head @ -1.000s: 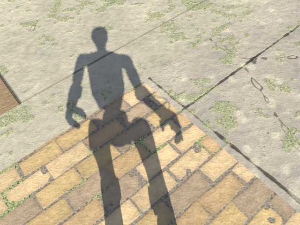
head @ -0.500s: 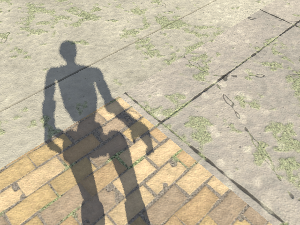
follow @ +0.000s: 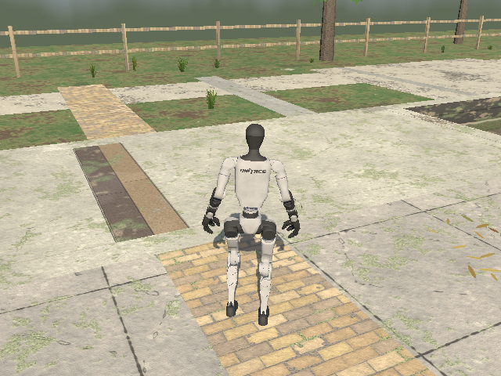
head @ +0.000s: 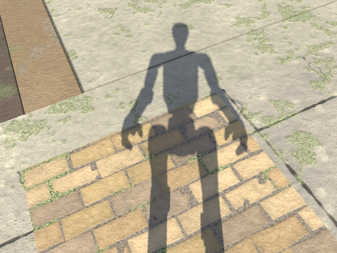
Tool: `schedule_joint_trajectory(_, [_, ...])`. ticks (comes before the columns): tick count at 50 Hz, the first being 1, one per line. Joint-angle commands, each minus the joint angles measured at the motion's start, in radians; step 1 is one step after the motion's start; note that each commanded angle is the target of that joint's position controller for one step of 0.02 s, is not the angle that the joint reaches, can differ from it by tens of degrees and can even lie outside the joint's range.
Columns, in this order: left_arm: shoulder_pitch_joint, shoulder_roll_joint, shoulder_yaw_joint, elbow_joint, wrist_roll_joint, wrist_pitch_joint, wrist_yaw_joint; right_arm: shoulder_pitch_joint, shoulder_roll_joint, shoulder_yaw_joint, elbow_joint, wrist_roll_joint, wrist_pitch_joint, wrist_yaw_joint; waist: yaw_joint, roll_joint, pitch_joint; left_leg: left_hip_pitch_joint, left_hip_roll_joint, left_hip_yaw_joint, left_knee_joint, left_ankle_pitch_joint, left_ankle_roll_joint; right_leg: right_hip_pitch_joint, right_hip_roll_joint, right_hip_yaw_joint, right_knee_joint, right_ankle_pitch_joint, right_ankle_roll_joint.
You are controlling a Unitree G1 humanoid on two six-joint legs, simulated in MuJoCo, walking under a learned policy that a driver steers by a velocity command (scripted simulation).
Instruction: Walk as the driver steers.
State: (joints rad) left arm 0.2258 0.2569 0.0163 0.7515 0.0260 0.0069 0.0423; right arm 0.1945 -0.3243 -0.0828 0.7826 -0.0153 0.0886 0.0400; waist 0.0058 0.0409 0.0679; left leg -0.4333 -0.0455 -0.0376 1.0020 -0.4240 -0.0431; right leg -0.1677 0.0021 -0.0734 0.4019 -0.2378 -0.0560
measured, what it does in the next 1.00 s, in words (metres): steps on the spot: left foot, then right foot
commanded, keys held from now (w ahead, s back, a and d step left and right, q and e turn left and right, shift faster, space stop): w+q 0.06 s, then q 0.18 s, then no key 0.06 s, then e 0.36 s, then no key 0.34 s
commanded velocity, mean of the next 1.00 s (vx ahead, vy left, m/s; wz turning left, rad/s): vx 0.03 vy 0.00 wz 0.08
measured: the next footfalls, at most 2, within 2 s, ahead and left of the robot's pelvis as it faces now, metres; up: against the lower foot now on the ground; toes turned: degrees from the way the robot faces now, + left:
left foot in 0.22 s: +0.04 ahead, +0.12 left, +0.00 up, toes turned +10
right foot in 0.74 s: +0.06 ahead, -0.05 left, +0.00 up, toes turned +2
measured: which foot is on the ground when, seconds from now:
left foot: up 0.00-0.20, down 0.22-0.74, up 0.76-1.00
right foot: down 0.00-0.22, up 0.24-0.72, down 0.74-1.00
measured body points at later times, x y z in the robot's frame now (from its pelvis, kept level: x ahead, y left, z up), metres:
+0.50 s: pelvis +0.02 +0.05 +0.00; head +0.04 +0.08 +0.45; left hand +0.03 +0.32 -0.15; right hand +0.21 -0.16 -0.11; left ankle +0.00 +0.11 -0.75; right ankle +0.06 -0.09 -0.71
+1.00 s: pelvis +0.03 +0.02 +0.00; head +0.06 +0.00 +0.45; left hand +0.14 +0.27 -0.12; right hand +0.11 -0.25 -0.15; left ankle +0.01 +0.16 -0.71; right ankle +0.02 -0.05 -0.75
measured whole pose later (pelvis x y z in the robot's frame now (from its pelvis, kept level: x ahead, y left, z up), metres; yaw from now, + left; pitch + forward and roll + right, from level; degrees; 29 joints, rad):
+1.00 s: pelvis +0.03 +0.02 +0.00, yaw +1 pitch -1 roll +1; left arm 0.16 0.22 -0.01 0.87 0.02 0.01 0.02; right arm 0.20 -0.28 -0.03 0.90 -0.01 0.07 -0.02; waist -0.02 0.04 0.08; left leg -0.29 0.02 -0.02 0.74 -0.42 -0.03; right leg -0.14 0.07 0.00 0.39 -0.23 -0.08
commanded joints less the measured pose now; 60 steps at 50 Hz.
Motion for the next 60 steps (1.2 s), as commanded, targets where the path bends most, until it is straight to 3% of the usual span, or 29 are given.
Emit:
schedule_joint_trajectory(1, [0.068,0.178,0.053,-0.032,0.004,-0.01,-0.004,-0.064,-0.061,-0.005,-0.092,0.001,-0.006,0.01,0.048,-0.186,-0.087,-0.09,0.026,0.032,-0.09,-0.015,0.002,0.188,-0.277,0.175,-0.088,0.358,-0.164])
schedule_joint_trajectory(3, [0.083,0.194,0.061,-0.027,0.01,-0.014,-0.014,-0.113,-0.064,-0.001,-0.116,-0.003,-0.004,0.023,0.07,-0.198,-0.067,-0.062,0.042,0.056,-0.162,-0.016,0.021,0.153,-0.289,0.196,-0.16,-0.009,-0.161])
schedule_joint_trajectory(4, [0.068,0.196,0.062,-0.027,0.012,-0.015,-0.017,-0.135,-0.062,0.0,-0.127,-0.004,-0.004,0.029,0.067,-0.196,-0.03,-0.05,0.044,0.065,-0.197,-0.02,0.027,0.124,-0.291,0.193,-0.169,-0.038,-0.159])
schedule_joint_trajectory(8, [0.045,0.217,0.075,-0.016,0.002,-0.019,-0.028,-0.093,-0.036,0.008,-0.137,0.009,-0.024,0.018,0.029,-0.19,-0.06,0.092,0.017,0.122,-0.364,-0.008,0.059,0.105,-0.296,0.093,-0.035,0.412,-0.131])
schedule_joint_trajectory(10, [0.024,0.212,0.076,-0.012,-0.019,-0.01,-0.027,-0.018,-0.034,0.007,-0.118,-0.005,-0.039,0.006,-0.025,-0.154,-0.102,0.249,-0.008,0.129,-0.574,0.166,0.088,0.04,-0.26,0.012,0.109,0.387,-0.063])
schedule_joint_trajectory(11, [0.046,0.188,0.071,-0.01,-0.015,-0.007,-0.028,0.049,-0.086,-0.008,-0.1,-0.02,-0.053,-0.007,-0.053,-0.036,-0.144,0.406,0.057,-0.004,-0.679,0.238,0.114,-0.087,-0.213,-0.051,0.284,0.247,-0.001])
schedule_joint_trajectory(12, [0.038,0.083,0.041,-0.075,0.004,0.0,-0.035,0.076,-0.23,-0.035,-0.124,-0.017,-0.065,-0.018,-0.036,0.236,-0.152,0.549,0.379,-0.445,-0.718,0.482,0.211,-0.396,-0.064,-0.117,0.557,-0.338,0.081])
schedule_joint_trajectory(13, [-0.019,0.126,0.046,-0.092,0.016,0.018,-0.022,0.155,-0.251,-0.049,-0.105,0.014,-0.063,-0.021,-0.099,0.152,-0.153,0.483,0.449,-0.48,-0.684,0.672,0.349,-0.446,-0.01,0.038,0.674,-0.43,0.083])
schedule_joint_trajectory(14, [-0.017,0.14,0.05,-0.078,0.006,0.028,-0.024,0.129,-0.191,-0.032,-0.1,0.019,-0.061,-0.025,-0.069,0.087,-0.102,0.457,0.399,-0.381,-0.677,0.699,0.359,-0.454,-0.041,0.077,0.736,-0.363,0.083])
schedule_joint_trajectory(16, [0.014,0.144,0.052,-0.037,-0.012,0.023,-0.033,-0.029,-0.084,0.006,-0.122,0.013,-0.06,-0.039,0.005,0.057,-0.042,0.378,0.269,-0.217,-0.706,0.679,0.274,-0.398,-0.069,0.094,0.668,-0.193,0.081])
schedule_joint_trajectory(18, [0.08,0.142,0.05,0.012,-0.001,0.03,-0.045,-0.055,-0.034,0.032,-0.118,0.009,-0.074,-0.05,0.025,0.069,-0.099,0.372,0.224,-0.117,-0.693,0.873,0.248,-0.288,-0.052,0.072,0.647,-0.117,0.091])
schedule_joint_trajectory(20, [0.096,0.107,0.038,0.038,-0.013,0.04,-0.054,-0.045,-0.008,0.051,-0.094,0.0,-0.091,-0.055,0.028,0.044,-0.118,0.356,0.22,-0.061,-0.7,0.886,0.226,-0.203,-0.043,0.082,0.545,-0.095,0.095])
schedule_joint_trajectory(22, [0.072,0.088,0.029,0.051,-0.016,0.049,-0.055,-0.029,-0.021,0.057,-0.064,-0.01,-0.096,-0.061,0.009,0.06,-0.086,0.339,0.216,-0.034,-0.704,0.803,0.206,-0.158,-0.027,0.095,0.421,-0.097,0.09])
schedule_joint_trajectory(26, [0.019,0.116,0.037,0.043,-0.013,0.052,-0.048,0.011,-0.092,0.038,-0.03,-0.007,-0.077,-0.07,-0.025,0.086,-0.046,0.34,0.264,-0.06,-0.666,0.727,0.234,-0.181,-0.001,0.077,0.369,-0.158,0.065])
schedule_joint_trajectory(32, [-0.005,0.087,0.035,0.024,-0.019,0.042,-0.05,0.012,-0.091,0.021,-0.014,-0.009,-0.067,-0.076,-0.024,0.05,-0.049,0.374,0.33,-0.091,-0.615,0.763,0.286,-0.205,-0.006,0.044,0.349,-0.248,0.039])
schedule_joint_trajectory(34, [0.007,0.074,0.034,0.022,-0.022,0.036,-0.05,0.002,-0.092,0.017,-0.008,-0.007,-0.066,-0.077,-0.013,0.047,-0.067,0.371,0.323,-0.079,-0.575,0.776,0.271,-0.152,0.006,0.033,0.258,-0.22,0.023])
schedule_joint_trajectory(36, [0.044,0.07,0.03,0.027,-0.016,0.02,-0.045,-0.011,-0.094,0.014,0.003,-0.002,-0.064,-0.076,0.034,0.012,-0.083,0.298,0.271,-0.024,-0.484,0.667,0.197,-0.001,0.003,0.066,-0.014,0.031,-0.003])
schedule_joint_trajectory(37, [0.076,0.155,0.047,0.028,0.005,0.006,-0.038,-0.003,-0.057,0.023,-0.014,-0.001,-0.069,-0.071,0.03,-0.128,-0.128,0.177,0.183,0.052,-0.318,0.478,0.13,0.14,-0.146,0.277,-0.111,0.231,-0.045])
schedule_joint_trajectory(38, [0.078,0.228,0.062,0.031,-0.009,0.001,-0.033,-0.03,0.013,0.043,-0.046,0.008,-0.06,-0.073,0.032,-0.302,-0.106,0.029,0.004,0.125,-0.209,-0.099,0.07,0.134,-0.37,0.513,-0.096,0.677,-0.203])
schedule_joint_trajectory(39, [0.107,0.158,0.043,0.05,-0.014,-0.005,-0.03,-0.042,-0.019,0.037,-0.022,0.001,-0.044,-0.079,0.045,-0.174,-0.126,0.047,0.039,0.027,-0.091,-0.204,0.064,0.133,-0.375,0.468,-0.073,0.717,-0.272])
schedule_joint_trajectory(41, [-0.003,0.1,0.021,0.04,-0.011,-0.003,-0.021,-0.019,-0.027,0.035,0.011,0.005,-0.038,-0.07,-0.005,-0.107,-0.069,0.03,0.06,-0.003,-0.074,-0.106,0.051,0.103,-0.274,0.338,-0.089,0.606,-0.22])
schedule_joint_trajectory(43, [-0.043,0.102,0.016,0.044,-0.016,-0.002,-0.011,0.011,-0.046,0.03,0.04,-0.009,-0.037,-0.064,-0.022,-0.145,-0.068,0.04,0.058,0.011,-0.106,-0.027,0.028,0.132,-0.205,0.261,-0.081,0.672,-0.169])
schedule_joint_trajectory(45, [-0.023,0.106,0.013,0.062,-0.016,-0.003,-0.014,0.035,-0.033,0.034,0.065,-0.003,-0.034,-0.059,-0.015,-0.125,-0.097,0.075,0.05,0.022,-0.145,-0.005,0.011,0.153,-0.19,0.226,-0.067,0.709,-0.156])
schedule_joint_trajectory(53, [-0.057,0.112,0.008,0.125,-0.005,-0.002,-0.014,0.031,-0.008,0.045,0.124,0.008,-0.035,-0.081,-0.003,-0.15,-0.063,0.224,0.051,0.041,-0.463,0.075,0.026,0.032,-0.182,0.274,-0.075,0.39,-0.137])
schedule_joint_trajectory(55, [-0.078,0.101,0.004,0.137,-0.013,-0.003,-0.013,0.068,0.001,0.053,0.155,-0.003,-0.05,-0.084,-0.034,-0.104,-0.065,0.361,0.083,0.012,-0.659,0.306,0.039,-0.04,-0.156,0.272,-0.067,0.264,-0.078])
schedule_joint_trajectory(56, [-0.059,0.083,0.0,0.145,-0.013,-0.008,-0.016,0.08,-0.027,0.052,0.164,-0.014,-0.064,-0.085,-0.022,-0.067,-0.079,0.426,0.15,-0.062,-0.675,0.389,0.049,-0.081,-0.127,0.265,-0.059,0.179,-0.044])
schedule_joint_trajectory(57, [-0.006,0.075,0.004,0.163,-0.019,-0.004,-0.02,0.038,-0.073,0.044,0.171,-0.005,-0.071,-0.081,0.037,0.021,-0.04,0.348,0.174,-0.092,-0.636,0.433,0.078,-0.059,-0.057,0.217,-0.099,0.089,-0.028])
schedule_joint_trajectory(59, [-0.026,0.081,0.007,0.203,-0.016,0.003,-0.014,0.029,-0.011,0.059,0.186,-0.001,-0.084,-0.068,0.002,0.018,-0.018,0.259,0.157,-0.078,-0.664,0.349,0.077,0.04,-0.049,0.2,-0.094,0.09,-0.015])
schedule_joint_trajectory(60, [-0.028,0.083,0.009,0.213,-0.016,0.002,-0.014,0.033,-0.013,0.06,0.196,-0.001,-0.087,-0.07,0.001,0.024,-0.023,0.257,0.148,-0.073,-0.675,0.34,0.073,0.059,-0.056,0.2,-0.085,0.121,-0.015])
